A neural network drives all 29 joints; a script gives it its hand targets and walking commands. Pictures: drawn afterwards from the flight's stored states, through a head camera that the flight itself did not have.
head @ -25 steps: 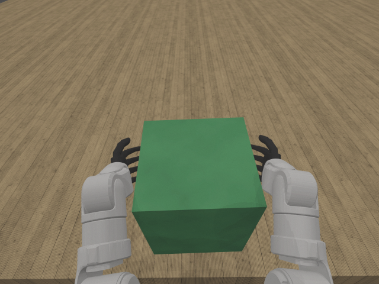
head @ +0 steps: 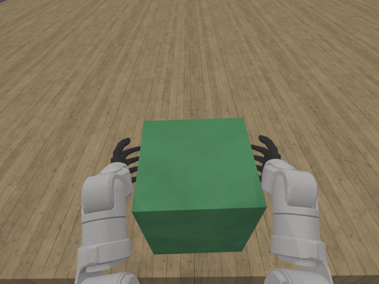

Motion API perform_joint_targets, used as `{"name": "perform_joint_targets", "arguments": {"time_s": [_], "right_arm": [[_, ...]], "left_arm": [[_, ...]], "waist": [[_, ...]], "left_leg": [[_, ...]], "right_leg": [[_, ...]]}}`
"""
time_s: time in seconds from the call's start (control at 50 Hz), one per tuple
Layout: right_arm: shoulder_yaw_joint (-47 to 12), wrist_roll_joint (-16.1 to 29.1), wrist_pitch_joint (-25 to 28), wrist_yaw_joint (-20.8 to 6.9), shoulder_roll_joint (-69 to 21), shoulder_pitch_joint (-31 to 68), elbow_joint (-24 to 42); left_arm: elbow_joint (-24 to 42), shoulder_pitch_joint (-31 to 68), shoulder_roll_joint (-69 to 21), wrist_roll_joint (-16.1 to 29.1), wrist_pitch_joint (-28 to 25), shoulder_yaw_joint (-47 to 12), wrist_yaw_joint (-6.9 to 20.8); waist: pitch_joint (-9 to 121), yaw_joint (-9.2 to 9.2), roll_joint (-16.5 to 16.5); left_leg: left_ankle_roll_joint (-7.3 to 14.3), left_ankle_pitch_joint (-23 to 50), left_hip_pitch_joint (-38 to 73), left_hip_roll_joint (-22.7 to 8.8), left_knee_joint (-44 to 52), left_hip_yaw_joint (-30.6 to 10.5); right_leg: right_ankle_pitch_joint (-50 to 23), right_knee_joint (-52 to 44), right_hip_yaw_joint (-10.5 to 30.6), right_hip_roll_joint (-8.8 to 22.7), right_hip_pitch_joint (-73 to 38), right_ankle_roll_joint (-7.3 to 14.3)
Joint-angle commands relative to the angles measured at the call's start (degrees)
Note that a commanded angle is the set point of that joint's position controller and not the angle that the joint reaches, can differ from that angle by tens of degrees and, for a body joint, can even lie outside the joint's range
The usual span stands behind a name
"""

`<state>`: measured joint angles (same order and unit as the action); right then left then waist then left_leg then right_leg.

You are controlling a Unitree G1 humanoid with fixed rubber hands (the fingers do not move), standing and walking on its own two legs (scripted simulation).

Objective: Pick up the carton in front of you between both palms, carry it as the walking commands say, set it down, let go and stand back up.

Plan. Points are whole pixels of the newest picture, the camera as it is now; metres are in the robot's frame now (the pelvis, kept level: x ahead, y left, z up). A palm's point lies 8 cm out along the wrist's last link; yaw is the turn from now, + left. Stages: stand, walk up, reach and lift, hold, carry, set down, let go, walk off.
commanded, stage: carry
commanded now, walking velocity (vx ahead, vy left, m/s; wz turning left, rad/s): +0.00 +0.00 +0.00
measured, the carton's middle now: (195, 190) +0.33 +0.00 +0.04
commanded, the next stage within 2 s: none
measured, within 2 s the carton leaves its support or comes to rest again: neither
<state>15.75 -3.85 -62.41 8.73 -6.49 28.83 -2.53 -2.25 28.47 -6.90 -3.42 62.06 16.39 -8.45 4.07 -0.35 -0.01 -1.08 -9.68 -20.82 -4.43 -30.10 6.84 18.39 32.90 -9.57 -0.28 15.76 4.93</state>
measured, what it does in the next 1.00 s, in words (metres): walks ahead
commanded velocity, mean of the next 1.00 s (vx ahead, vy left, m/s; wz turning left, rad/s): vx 0.32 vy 0.00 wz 0.00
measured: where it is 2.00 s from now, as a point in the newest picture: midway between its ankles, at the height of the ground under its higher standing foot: (211, 190)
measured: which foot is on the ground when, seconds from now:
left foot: down 0.00-1.00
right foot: down 0.00-0.70, up 0.72-1.00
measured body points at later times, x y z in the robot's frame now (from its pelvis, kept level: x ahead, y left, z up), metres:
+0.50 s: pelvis +0.01 +0.00 +0.00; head -0.02 +0.00 +0.45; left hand +0.34 +0.15 +0.12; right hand +0.35 -0.15 +0.12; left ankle +0.06 +0.13 -0.72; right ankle +0.00 -0.06 -0.73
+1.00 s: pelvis +0.16 +0.02 +0.00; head +0.17 +0.04 +0.45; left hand +0.53 +0.18 +0.14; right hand +0.52 -0.13 +0.15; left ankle +0.08 +0.12 -0.73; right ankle +0.21 -0.11 -0.54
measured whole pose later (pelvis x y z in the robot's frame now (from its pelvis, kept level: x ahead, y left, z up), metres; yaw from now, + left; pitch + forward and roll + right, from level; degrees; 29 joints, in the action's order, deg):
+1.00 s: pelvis +0.16 +0.02 +0.00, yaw +3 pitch +4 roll +0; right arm 15.8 -0.1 -66.9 11.5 -5.7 33.9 4.6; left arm 5.5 35.1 -5.4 -1.5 67.6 17.9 -10.9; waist 4.1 4.0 1.8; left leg 1.8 -22.6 -11.6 -1.0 -29.8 4.3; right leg 24.8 96.1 -2.0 5.0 56.2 2.4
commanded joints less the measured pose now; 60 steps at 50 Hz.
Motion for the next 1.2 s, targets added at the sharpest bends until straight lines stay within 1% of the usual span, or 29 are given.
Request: {"name": "perform_joint_targets", "arguments": {"time_s": [0.0,0.36,0.4,0.44,0.46,0.48,0.5,0.54,0.6,0.64,0.66,0.68,0.7,0.72,0.74,0.78,0.82,0.88,0.9,0.92,1.0,1.04,1.06,1.08,1.1,1.12,1.14,1.16,1.18], "right_arm": [[-33.0,10.0,0.7,-0.5,-44.5,34.4,3.3],[-33.0,10.0,0.7,-0.5,-44.5,34.2,3.3],[-33.3,10.6,0.9,-0.5,-44.7,36.3,4.8],[-33.4,11.4,0.9,-0.3,-44.0,38.4,6.2],[-33.2,11.5,0.7,-0.2,-43.4,39.0,6.5],[-32.9,11.5,0.6,0.1,-42.6,39.0,6.6],[-32.6,11.5,0.3,0.3,-41.5,38.7,6.5],[-31.6,11.7,-0.3,0.9,-39.2,37.6,6.3],[-30.0,11.7,-1.1,1.7,-36.3,36.2,6.8],[-29.2,11.8,-1.8,2.0,-35.3,36.3,7.2],[-28.8,12.0,-2.2,2.2,-34.7,36.6,7.2],[-28.2,11.9,-2.6,2.5,-34.1,36.2,6.9],[-26.6,10.9,-2.9,2.9,-31.7,34.5,6.2],[-26.3,10.0,-3.5,3.1,-31.4,34.4,5.6],[-26.7,10.5,-4.0,2.8,-31.6,35.3,7.2],[-29.4,12.5,-4.5,1.9,-34.3,39.2,10.1],[-31.2,14.2,-4.1,1.1,-37.2,43.2,12.6],[-33.0,16.7,-3.6,0.3,-38.2,45.2,14.4],[-33.1,17.0,-3.6,0.2,-38.0,45.2,14.1],[-33.2,17.2,-3.6,0.1,-37.7,44.3,13.5],[-33.9,18.0,-3.4,-0.3,-37.6,43.4,12.2],[-34.1,18.8,-2.9,-0.6,-38.8,43.8,12.7],[-34.3,19.2,-2.7,-0.7,-39.2,43.6,12.6],[-34.7,19.3,-2.4,-0.6,-40.6,43.5,12.7],[-35.1,19.2,-2.2,-0.5,-40.1,43.7,13.7],[-35.5,19.7,-2.2,-0.6,-40.4,42.7,14.1],[-35.9,19.5,-2.3,-0.6,-40.1,41.6,14.6],[-35.7,19.0,-2.1,-0.5,-39.2,42.3,16.9],[-35.2,18.0,-1.7,-0.2,-39.2,41.5,18.6]], "left_arm": [[3.3,34.3,-44.0,10.1,-0.5,-33.3,0.8],[3.3,34.3,-44.0,10.1,-0.5,-33.3,0.8],[4.6,35.6,-43.9,10.7,-0.8,-33.7,0.7],[5.9,37.2,-43.3,11.1,-1.0,-34.0,0.4],[6.5,38.0,-42.6,11.3,-0.9,-34.0,0.1],[7.1,38.3,-41.9,11.5,-0.7,-34.1,-0.2],[7.7,38.8,-41.0,11.8,-0.5,-34.4,-0.5],[9.5,39.7,-39.6,13.4,-0.1,-35.4,-1.2],[10.5,39.5,-38.0,15.0,0.8,-35.4,-1.9],[10.5,39.7,-37.0,15.3,1.5,-34.8,-2.2],[10.2,39.6,-36.7,15.2,2.0,-34.5,-2.3],[10.3,40.5,-36.3,15.1,2.4,-34.1,-2.5],[11.0,40.8,-35.9,15.5,3.3,-33.5,-2.6],[9.7,41.4,-35.6,15.3,4.1,-33.0,-2.6],[9.1,41.9,-36.4,15.0,4.5,-32.7,-2.6],[6.9,40.3,-38.2,14.2,5.2,-31.2,-2.2],[6.7,40.3,-39.5,13.5,5.3,-30.6,-1.9],[7.7,40.4,-39.8,11.9,4.9,-30.9,-2.1],[7.7,40.3,-39.6,11.4,4.9,-30.8,-2.2],[7.9,40.1,-39.3,11.1,4.9,-30.8,-2.3],[8.6,39.5,-38.6,10.4,4.9,-31.3,-2.5],[9.4,40.1,-38.4,10.3,4.4,-31.7,-2.4],[9.7,39.9,-38.0,10.3,4.1,-31.6,-2.5],[9.8,40.2,-38.0,10.2,3.9,-31.4,-2.5],[10.8,39.8,-38.1,10.4,3.6,-31.7,-2.4],[11.4,40.1,-38.0,10.6,3.3,-32.3,-2.5],[10.5,38.3,-38.2,10.9,3.2,-32.5,-2.5],[11.4,37.1,-38.6,11.4,2.9,-32.9,-2.4],[12.9,35.9,-39.3,13.0,2.6,-34.3,-2.3]], "waist": [[18.4,-0.17,0.7],[18.4,-0.19,0.7],[18.6,-0.91,2.1],[14.6,-1.81,6.4],[12.1,-2.46,7.7],[10.4,-3.34,7.5],[9.8,-3.51,6.7],[12.0,-3.29,4.9],[15.5,-3.06,5.6],[15.9,-1.99,5.2],[17.1,-0.90,3.5],[19.4,0.72,-0.7],[19.4,3.18,-12.5],[17.6,5.10,-17.2],[17.5,4.97,-11.5],[18.4,4.29,-2.0],[18.0,3.17,-2.6],[16.8,3.28,-4.8],[16.6,4.37,-6.8],[15.7,4.94,-6.5],[9.7,7.35,-7.0],[7.1,5.82,-6.2],[6.6,5.05,-6.6],[6.8,4.54,-6.4],[7.7,3.53,-7.8],[12.2,0.51,-11.7],[19.5,-4.90,-17.0],[26.8,-12.33,-14.1],[33.6,-14.07,-3.3]], "left_leg": [[1.8,6.0,9.2,-4.2,1.3,-4.6],[1.8,6.0,9.0,-4.2,1.2,-4.5],[2.1,-2.5,8.4,-2.4,0.5,-3.2],[1.7,-13.1,0.7,1.0,-5.8,0.9],[1.8,-14.7,-4.9,1.8,-9.7,1.5],[2.2,-14.8,-9.8,1.5,-13.3,-0.3],[2.7,-14.2,-13.7,1.1,-15.0,-1.8],[3.6,-12.4,-16.1,1.0,-14.4,-2.5],[4.0,-12.7,-11.4,3.0,-8.3,-0.7],[4.2,-8.3,-2.0,4.8,1.1,1.9],[4.5,-5.0,9.0,5.1,5.7,2.3],[6.1,-7.1,20.8,0.7,7.7,-4.7],[11.8,-9.1,29.2,-12.0,12.3,-27.8],[17.8,-1.2,34.9,-17.4,13.4,-37.9],[19.0,3.7,35.3,-18.0,10.3,-36.2],[16.3,4.5,33.5,-15.4,8.4,-29.1],[14.2,2.8,30.5,-12.6,8.7,-24.0],[14.2,-0.1,28.0,-11.1,9.0,-21.8],[15.6,-0.6,28.8,-11.9,9.0,-22.7],[16.2,-1.8,30.1,-12.6,8.7,-23.6],[16.3,0.3,36.7,-15.2,11.1,-26.5],[12.9,-2.1,33.6,-12.3,14.9,-21.4],[11.7,-2.0,31.3,-11.5,16.8,-18.2],[10.6,2.1,22.9,-9.6,21.0,-12.4],[9.6,14.8,14.1,-7.9,21.7,-6.1],[9.1,41.3,10.7,-7.6,17.7,-2.2],[7.8,66.2,12.0,-7.6,5.4,-1.1],[4.9,73.6,13.0,-6.6,-14.1,0.1],[2.0,44.7,4.6,-2.4,-33.2,-2.9]], "right_leg": [[-15.9,-7.0,8.7,9.9,-3.5,-0.5],[-15.7,-6.9,8.5,9.9,-3.4,-0.4],[-1.4,-10.5,10.1,10.1,-2.8,0.4],[19.7,-17.4,17.3,13.3,-4.3,3.9],[23.8,-19.4,22.0,15.9,-5.9,5.9],[23.5,-20.9,25.4,18.0,-7.5,7.7],[20.5,-21.1,26.6,18.9,-9.7,8.7],[8.8,-18.6,24.2,18.6,-15.4,8.9],[-5.8,-13.6,18.5,17.1,-18.4,7.6],[-4.7,-9.3,13.2,14.9,-13.7,5.1],[-3.1,-5.2,9.2,12.6,-7.1,2.7],[-3.4,3.0,4.9,9.6,1.5,0.2],[0.5,18.5,0.0,2.4,16.6,-3.4],[13.3,29.0,3.4,-0.9,29.3,-3.3],[13.6,38.4,7.9,1.4,34.2,-2.3],[8.6,45.4,9.7,4.1,38.0,-2.1],[4.3,49.4,8.9,5.0,39.7,-2.4],[0.9,54.3,7.6,5.3,44.5,-3.3],[2.8,60.6,6.4,4.7,48.1,-3.2],[4.2,63.7,6.8,5.3,52.5,-3.2],[15.0,77.0,8.0,6.6,70.9,-1.2],[18.9,67.5,7.8,8.0,68.4,-1.0],[16.3,61.7,6.9,8.8,64.3,-0.8],[13.5,48.6,4.6,9.0,50.5,-0.6],[7.8,38.0,0.3,7.2,34.5,0.2],[3.4,35.2,-3.3,2.7,19.7,1.8],[5.9,33.4,-5.2,-2.7,6.7,2.5],[0.6,21.4,-5.3,-6.6,-6.4,1.8],[2.9,8.8,8.0,-4.4,-18.4,2.6]]}}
